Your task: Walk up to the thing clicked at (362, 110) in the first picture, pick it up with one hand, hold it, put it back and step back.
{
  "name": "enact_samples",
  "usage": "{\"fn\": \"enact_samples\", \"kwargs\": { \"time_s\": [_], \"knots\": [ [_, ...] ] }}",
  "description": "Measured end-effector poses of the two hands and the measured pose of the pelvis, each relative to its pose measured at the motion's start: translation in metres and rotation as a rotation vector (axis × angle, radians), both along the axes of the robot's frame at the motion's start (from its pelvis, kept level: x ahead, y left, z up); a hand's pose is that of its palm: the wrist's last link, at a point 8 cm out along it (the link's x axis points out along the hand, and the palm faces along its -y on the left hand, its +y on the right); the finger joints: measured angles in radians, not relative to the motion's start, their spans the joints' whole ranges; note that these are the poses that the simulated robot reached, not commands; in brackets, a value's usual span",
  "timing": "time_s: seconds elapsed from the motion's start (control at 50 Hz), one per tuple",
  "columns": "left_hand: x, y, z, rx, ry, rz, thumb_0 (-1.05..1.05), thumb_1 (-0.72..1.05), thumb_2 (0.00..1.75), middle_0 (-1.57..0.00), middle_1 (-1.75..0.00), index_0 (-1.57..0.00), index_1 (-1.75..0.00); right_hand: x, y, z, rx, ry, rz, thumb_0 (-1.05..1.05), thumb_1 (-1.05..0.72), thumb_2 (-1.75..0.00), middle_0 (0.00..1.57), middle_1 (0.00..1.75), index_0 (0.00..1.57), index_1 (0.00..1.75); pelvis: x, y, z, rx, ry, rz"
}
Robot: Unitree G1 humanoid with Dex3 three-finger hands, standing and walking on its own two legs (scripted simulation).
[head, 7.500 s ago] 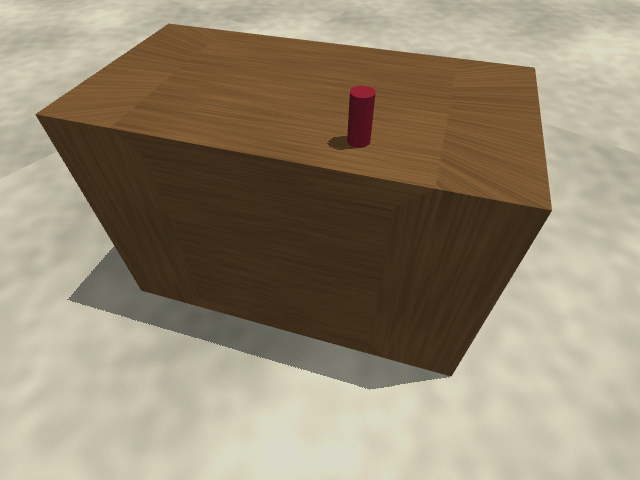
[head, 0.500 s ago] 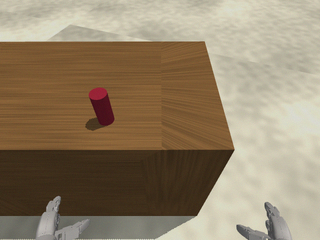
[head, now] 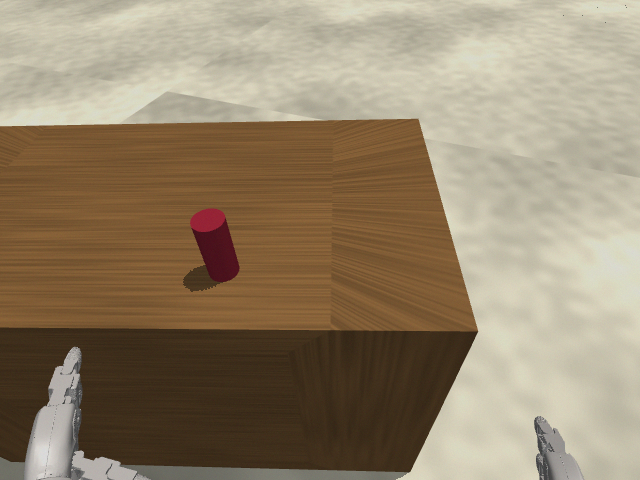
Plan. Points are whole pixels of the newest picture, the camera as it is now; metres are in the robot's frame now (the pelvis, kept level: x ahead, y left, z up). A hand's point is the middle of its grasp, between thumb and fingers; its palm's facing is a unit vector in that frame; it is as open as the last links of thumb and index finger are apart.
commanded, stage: rise first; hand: left
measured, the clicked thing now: (216, 246) +0.46 +0.20 +0.03
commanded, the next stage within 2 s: go down in 1.14 s
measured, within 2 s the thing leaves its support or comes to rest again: neither
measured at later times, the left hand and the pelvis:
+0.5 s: hand (79, 432) +0.16 +0.26 +0.08, palm faces +0.33 -0.85 -0.42, open 17.6 cm; pelvis -0.02 -0.01 +0.00, yaw +1 degrees
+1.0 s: hand (59, 415) +0.16 +0.25 +0.12, palm faces +0.35 -0.83 -0.44, open 17.7 cm; pelvis -0.02 +0.00 +0.00, yaw +1 degrees
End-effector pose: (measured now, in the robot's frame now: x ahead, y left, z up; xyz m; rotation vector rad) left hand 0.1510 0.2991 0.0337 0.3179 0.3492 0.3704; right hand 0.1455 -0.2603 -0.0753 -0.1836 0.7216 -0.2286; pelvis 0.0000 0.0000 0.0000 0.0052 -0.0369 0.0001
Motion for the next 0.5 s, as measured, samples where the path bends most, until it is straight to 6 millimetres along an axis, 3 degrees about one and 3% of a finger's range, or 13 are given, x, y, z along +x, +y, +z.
{"fn": "enact_samples", "kwargs": {
  "time_s": [0.3, 0.5],
  "knots": [
    [-0.016, -0.005, 0.049, 0.101, -0.154, -0.049, -0.01, -0.54, 0.00, -0.05, -0.04, -0.06, -0.04, -0.008, -0.007, -0.010, 0.009, 0.038, 0.003, -0.01, 0.50, -0.03, 0.05, 0.05, 0.05, 0.05, -0.012, -0.006, 0.000, 0.000, -0.023, 0.013],
    [-0.027, -0.005, 0.071, 0.151, -0.244, -0.064, -0.01, -0.56, 0.00, -0.06, -0.04, -0.06, -0.05, -0.009, -0.003, -0.010, 0.016, 0.017, 0.017, -0.01, 0.49, -0.03, 0.05, 0.05, 0.05, 0.05, -0.018, -0.007, -0.001, 0.001, -0.032, 0.020]
  ]
}}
